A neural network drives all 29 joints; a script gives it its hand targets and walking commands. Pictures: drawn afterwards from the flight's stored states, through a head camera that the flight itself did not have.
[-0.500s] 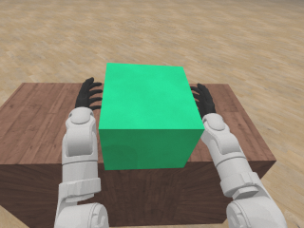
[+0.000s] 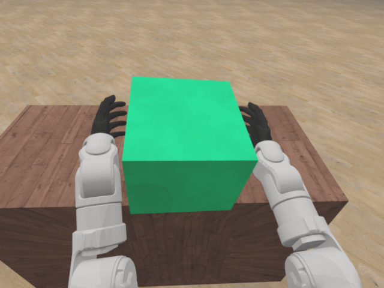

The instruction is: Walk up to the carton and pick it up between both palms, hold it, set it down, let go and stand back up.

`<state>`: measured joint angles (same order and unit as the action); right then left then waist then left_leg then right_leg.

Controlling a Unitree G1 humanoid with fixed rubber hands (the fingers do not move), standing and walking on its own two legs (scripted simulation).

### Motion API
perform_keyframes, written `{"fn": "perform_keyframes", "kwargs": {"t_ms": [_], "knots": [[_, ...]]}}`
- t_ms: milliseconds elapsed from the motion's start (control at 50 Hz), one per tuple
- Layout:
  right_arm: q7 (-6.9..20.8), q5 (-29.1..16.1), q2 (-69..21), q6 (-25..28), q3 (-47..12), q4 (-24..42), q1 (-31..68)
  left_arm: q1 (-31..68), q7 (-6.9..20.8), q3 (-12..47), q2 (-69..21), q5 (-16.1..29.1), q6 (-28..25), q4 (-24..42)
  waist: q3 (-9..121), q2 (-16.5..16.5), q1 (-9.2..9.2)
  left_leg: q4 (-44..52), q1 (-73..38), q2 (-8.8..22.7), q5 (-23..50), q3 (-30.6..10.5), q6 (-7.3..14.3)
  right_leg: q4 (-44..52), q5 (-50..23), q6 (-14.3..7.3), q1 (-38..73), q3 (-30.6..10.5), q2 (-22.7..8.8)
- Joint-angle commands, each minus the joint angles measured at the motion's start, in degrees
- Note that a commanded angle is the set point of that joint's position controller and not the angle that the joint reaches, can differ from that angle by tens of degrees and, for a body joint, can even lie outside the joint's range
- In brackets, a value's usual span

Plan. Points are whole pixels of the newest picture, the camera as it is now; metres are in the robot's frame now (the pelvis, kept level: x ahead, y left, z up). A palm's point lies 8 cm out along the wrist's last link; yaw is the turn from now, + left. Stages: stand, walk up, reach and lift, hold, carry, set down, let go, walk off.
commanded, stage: hold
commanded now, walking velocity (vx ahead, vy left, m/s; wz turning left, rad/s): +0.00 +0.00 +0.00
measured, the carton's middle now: (182, 144) +0.40 +0.01 +0.13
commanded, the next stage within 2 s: none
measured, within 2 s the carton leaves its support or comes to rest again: neither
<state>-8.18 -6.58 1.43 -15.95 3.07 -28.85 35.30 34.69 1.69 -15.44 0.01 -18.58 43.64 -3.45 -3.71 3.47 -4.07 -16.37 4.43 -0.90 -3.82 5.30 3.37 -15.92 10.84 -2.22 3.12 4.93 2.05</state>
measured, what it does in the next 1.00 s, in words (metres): stands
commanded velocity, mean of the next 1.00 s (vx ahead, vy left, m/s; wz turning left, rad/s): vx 0.00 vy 0.00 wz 0.00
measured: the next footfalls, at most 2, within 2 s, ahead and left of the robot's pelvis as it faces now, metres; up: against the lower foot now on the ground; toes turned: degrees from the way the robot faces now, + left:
none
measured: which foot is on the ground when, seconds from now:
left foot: down 0.00-1.00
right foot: down 0.00-1.00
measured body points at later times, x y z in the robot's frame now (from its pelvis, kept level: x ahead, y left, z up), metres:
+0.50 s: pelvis +0.01 +0.00 +0.00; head -0.03 +0.03 +0.45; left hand +0.37 +0.17 +0.19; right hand +0.38 -0.15 +0.17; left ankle +0.07 +0.08 -0.75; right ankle -0.01 -0.09 -0.75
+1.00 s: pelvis +0.00 -0.01 +0.00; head -0.03 +0.02 +0.45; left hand +0.38 +0.16 +0.19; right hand +0.38 -0.16 +0.16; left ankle +0.07 +0.08 -0.75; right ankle -0.01 -0.09 -0.75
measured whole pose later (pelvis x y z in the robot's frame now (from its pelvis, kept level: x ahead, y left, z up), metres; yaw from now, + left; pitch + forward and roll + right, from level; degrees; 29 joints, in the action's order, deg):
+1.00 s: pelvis +0.00 -0.01 +0.00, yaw +0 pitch -9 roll +0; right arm -9.4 -7.4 1.5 -16.0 1.5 -27.0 34.0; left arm 33.0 2.8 -15.8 0.0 -18.6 43.4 -1.9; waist -4.3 3.6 -4.6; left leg -16.5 3.4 -0.6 -4.4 5.2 2.9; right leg -15.6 11.2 -2.6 4.3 4.9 2.4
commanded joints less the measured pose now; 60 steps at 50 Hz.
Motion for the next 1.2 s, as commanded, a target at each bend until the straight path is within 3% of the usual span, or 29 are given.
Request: {"fn": "perform_keyframes", "kwargs": {"t_ms": [0,260,540,1180], "knots": [[5.2,-3.0,-24.4,5.5,-17.7,20.4,45.7,28.3,7.2,25.1,-28.2,8.2,-1.9,5.3,23.6,-4.5,-0.84,-1.4,-22.7,3.6,5.0,-4.4,-1.7,4.5,-4.4,3.0,-13.0,0.3,-2.0],[4.7,-5.4,-24.1,5.0,-20.7,23.9,43.2,25.9,7.3,26.8,-27.8,8.2,-1.5,10.0,23.7,-5.3,-0.80,-3.1,-24.2,3.5,11.6,-4.5,-2.7,4.1,-8.9,2.9,-11.3,0.3,-1.5],[4.3,-4.3,-24.7,4.3,-20.0,23.1,42.8,26.2,8.2,25.3,-26.8,7.9,-1.4,8.3,21.9,-3.9,-0.91,-1.8,-21.7,3.1,6.8,-3.9,-1.7,4.3,-7.8,3.4,-10.6,0.0,-2.0],[3.7,-4.6,-25.4,5.7,-20.8,22.3,43.3,27.4,8.3,25.1,-26.7,8.1,-2.8,7.4,23.3,-4.1,-1.03,-2.3,-22.8,2.7,8.0,-3.8,-1.5,3.9,-10.3,3.7,-10.3,0.3,-1.9]]}}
